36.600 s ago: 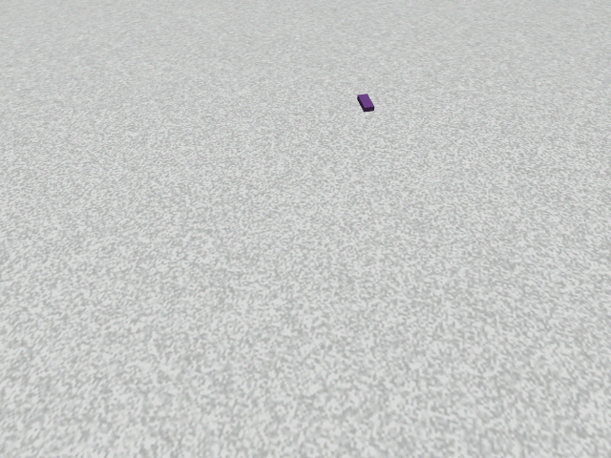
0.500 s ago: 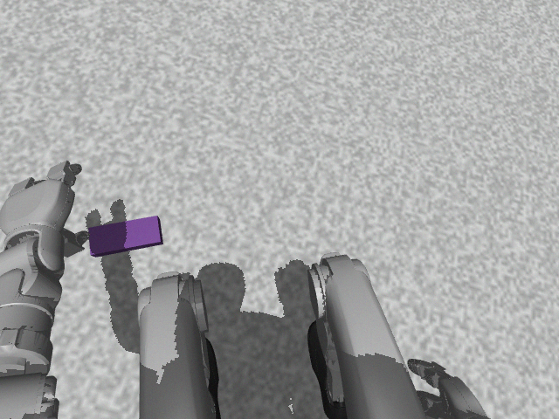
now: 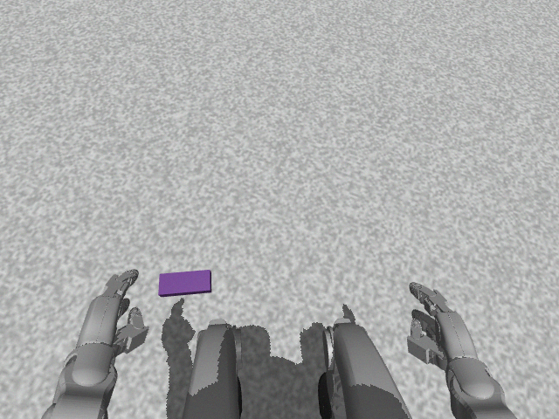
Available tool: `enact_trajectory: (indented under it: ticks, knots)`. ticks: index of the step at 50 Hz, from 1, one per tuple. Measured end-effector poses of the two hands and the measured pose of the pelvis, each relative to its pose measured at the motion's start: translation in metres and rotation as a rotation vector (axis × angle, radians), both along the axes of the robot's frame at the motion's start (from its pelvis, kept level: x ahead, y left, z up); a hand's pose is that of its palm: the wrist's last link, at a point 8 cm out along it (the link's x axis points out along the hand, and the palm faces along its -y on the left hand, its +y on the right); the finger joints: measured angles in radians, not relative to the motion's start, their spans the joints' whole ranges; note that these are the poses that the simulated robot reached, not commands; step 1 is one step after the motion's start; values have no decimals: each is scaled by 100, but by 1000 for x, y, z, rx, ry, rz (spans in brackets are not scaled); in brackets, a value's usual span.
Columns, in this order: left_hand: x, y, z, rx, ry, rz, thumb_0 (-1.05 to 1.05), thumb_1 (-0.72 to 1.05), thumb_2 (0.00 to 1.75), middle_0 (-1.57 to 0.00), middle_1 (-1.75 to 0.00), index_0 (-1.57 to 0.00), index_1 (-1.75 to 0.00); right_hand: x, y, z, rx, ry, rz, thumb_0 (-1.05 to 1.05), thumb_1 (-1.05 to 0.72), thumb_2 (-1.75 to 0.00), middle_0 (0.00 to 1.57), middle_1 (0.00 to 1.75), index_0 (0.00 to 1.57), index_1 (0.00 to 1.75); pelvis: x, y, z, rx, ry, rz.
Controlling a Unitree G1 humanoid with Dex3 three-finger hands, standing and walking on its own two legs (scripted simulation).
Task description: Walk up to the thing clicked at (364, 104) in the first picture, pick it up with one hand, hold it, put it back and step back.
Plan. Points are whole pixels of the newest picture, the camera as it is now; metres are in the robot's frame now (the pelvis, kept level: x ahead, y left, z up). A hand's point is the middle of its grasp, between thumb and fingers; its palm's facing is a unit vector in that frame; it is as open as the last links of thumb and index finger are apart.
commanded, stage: home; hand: left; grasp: from above
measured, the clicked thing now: (185, 283) +0.45 +0.26 -0.56
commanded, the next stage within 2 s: none
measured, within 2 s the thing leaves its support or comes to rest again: neither
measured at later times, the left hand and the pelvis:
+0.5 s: hand (104, 339) +0.22 +0.19 +0.09, palm faces +0.11 -0.97 -0.20, open 7.4 cm; pelvis +0.06 +0.00 +0.13, yaw +3 degrees
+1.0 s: hand (105, 352) +0.21 +0.19 +0.09, palm faces +0.11 -0.97 -0.20, open 7.4 cm; pelvis +0.06 +0.00 +0.14, yaw +3 degrees
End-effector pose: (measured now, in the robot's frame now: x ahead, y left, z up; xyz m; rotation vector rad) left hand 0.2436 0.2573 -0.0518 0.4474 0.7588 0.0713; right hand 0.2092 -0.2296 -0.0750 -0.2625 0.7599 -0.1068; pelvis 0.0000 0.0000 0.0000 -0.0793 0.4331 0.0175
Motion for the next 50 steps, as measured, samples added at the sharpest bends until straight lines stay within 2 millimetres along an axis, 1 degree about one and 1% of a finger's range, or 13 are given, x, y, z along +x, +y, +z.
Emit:
enact_trajectory:
  ticks: [6, 13, 18, 22, 27, 31, 35, 41, 50]
  knots:
    - [-15, -7, 49, -103, 35, 122, 2, 90, 90, -21, -30, -20, -30, -5, 7, 46, 6, -14, -37, 1, -90, -90, 20, 30, 21, 30, 19, 0, 46, 6, -56, 15]
    - [-25, -15, 107, -196, 46, 210, 2, 90, 90, -21, -30, -20, -30, -15, 3, 97, -24, -34, -101, 1, -90, -90, 20, 30, 21, 30, 42, 0, 94, 13, -129, 29]
    - [-30, -19, 144, -226, 25, 225, 2, 90, 90, -20, -30, -20, -30, -13, -2, 128, -46, -82, -129, 1, -90, -90, 20, 30, 21, 30, 56, 2, 119, 18, -179, 34]
    - [-36, -20, 163, -230, 10, 220, 1, 90, 90, -20, -30, -20, -30, -4, -4, 145, -54, -135, -128, 1, -90, -90, 20, 30, 21, 30, 62, 3, 130, 23, -209, 38]
    - [-43, -20, 172, -233, 9, 223, 1, 90, 90, -20, -30, -20, -30, 11, -3, 158, -55, -194, -103, 1, -90, -90, 20, 30, 21, 30, 65, 3, 136, 29, -236, 42]
    - [-48, -19, 170, -237, 21, 229, 1, 90, 90, -20, -30, -20, -30, 21, -1, 163, -53, -226, -72, 1, -90, -90, 20, 30, 21, 30, 65, 2, 137, 33, -248, 46]
    - [-50, -20, 168, -241, 24, 234, 2, 90, 90, -20, -30, -20, -29, 26, 2, 164, -53, -235, -47, 1, -90, -90, 20, 30, 21, 30, 63, 1, 137, 35, -256, 49]
    - [-52, -21, 167, -239, 18, 232, 2, 90, 90, -20, -30, -20, -29, 24, 4, 162, -51, -224, -35, 1, -90, -90, 20, 30, 21, 30, 62, 0, 137, 36, -262, 50]
    - [-51, -22, 169, -234, 14, 224, 2, 90, 90, -20, -30, -20, -29, 11, 2, 156, -48, -192, -53, 1, -90, -90, 20, 30, 21, 30, 61, 0, 137, 36, -267, 47]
